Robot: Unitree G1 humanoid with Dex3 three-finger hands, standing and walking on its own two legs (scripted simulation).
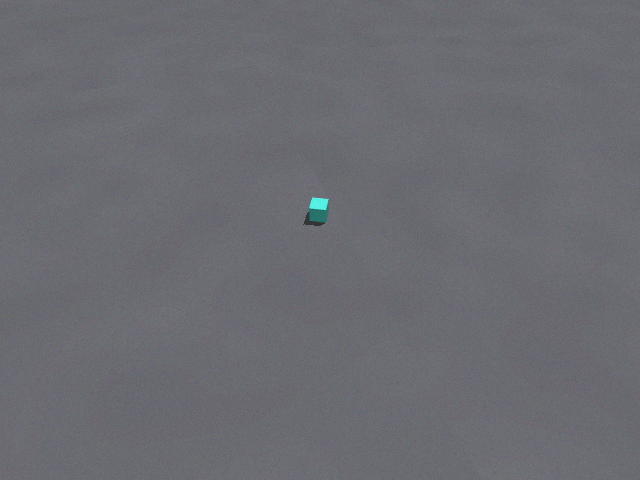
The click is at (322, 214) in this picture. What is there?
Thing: cube
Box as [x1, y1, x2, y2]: [309, 197, 328, 222]
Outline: 312,197 309,207 310,220 325,222 328,211 328,199
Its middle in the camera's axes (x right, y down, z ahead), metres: -0.01 -0.16 +1.82
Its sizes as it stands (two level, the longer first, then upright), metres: 0.078 0.078 0.078
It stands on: the floor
